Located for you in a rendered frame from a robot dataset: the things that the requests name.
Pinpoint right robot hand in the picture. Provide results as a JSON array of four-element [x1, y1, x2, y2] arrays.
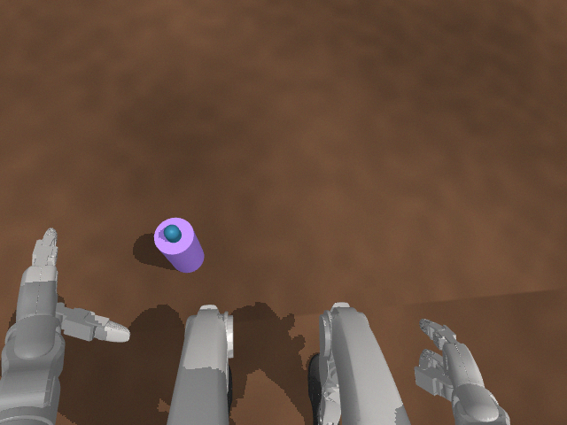
[[414, 319, 485, 403]]

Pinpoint bottle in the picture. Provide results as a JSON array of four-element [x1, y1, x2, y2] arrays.
[[154, 218, 205, 273]]

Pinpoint right robot foot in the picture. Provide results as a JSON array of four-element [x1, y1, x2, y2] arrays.
[[308, 353, 339, 425]]

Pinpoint left robot arm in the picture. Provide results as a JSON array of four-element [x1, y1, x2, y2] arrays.
[[0, 315, 66, 425]]

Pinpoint left robot hand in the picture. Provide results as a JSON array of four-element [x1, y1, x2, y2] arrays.
[[16, 228, 130, 342]]

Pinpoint right robot arm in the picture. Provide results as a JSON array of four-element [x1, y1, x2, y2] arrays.
[[452, 384, 510, 425]]

